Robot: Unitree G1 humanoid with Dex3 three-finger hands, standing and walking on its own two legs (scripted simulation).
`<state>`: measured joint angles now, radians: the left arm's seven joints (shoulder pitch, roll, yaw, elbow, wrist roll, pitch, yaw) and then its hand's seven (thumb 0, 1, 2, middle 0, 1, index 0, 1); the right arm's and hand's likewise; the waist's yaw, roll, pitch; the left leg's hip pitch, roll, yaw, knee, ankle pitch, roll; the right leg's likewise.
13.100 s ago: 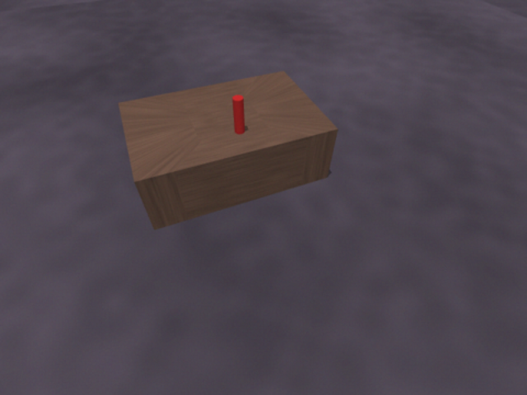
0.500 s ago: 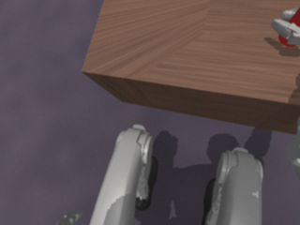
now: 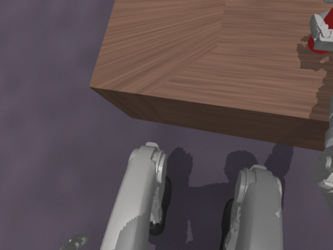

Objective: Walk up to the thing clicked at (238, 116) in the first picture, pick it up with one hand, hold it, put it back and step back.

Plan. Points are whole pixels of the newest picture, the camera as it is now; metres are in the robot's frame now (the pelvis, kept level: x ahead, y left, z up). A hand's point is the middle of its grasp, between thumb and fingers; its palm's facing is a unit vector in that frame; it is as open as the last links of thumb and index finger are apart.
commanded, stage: settle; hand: right
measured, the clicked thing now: out of the picture +0.58 -0.21 +0.05
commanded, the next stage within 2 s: lift in 1.18 s
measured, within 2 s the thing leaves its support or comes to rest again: neither
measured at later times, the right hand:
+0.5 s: hand out of the picture +0.59 -0.20 +0.09, palm faces +0.13 +0.99 -0.03, open 6.4 cm
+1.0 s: hand out of the picture +0.59 -0.19 +0.12, palm faces +0.13 +0.99 -0.02, open 6.4 cm
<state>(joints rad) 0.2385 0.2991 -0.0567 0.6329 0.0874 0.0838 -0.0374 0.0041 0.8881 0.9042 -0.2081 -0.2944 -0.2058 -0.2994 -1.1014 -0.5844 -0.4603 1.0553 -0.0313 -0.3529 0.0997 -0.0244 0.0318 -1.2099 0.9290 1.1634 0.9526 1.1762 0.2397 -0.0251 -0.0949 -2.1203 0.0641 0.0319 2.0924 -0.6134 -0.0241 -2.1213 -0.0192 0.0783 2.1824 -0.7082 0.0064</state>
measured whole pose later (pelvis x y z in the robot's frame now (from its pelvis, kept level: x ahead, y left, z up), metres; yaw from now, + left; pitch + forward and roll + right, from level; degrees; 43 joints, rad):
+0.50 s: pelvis +0.00 +0.00 +0.06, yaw +0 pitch +37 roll +4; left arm 0.26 0.30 -0.02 0.62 0.06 0.06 -0.02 0.01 0.89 0.90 -0.21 -0.29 -0.20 -0.30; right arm -1.10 -0.57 -0.45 1.08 -0.01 -0.34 0.11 -0.02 0.04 -1.22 0.94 1.15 0.97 1.16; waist 0.23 -0.03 -0.13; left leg -1.97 0.05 0.03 1.92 -0.59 -0.02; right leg -1.97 -0.03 0.06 2.00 -0.69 0.01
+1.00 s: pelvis +0.01 +0.00 +0.09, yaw +0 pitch +38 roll +4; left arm 0.27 0.29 -0.03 0.62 0.06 0.05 -0.02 0.01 0.89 0.90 -0.20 -0.29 -0.20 -0.30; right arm -1.09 -0.56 -0.45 1.09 0.00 -0.35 0.11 -0.02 0.04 -1.22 0.94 1.15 0.96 1.17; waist 0.23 -0.03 -0.14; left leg -1.88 0.05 0.04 1.82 -0.59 -0.02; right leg -1.87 -0.04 0.06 1.90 -0.69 0.01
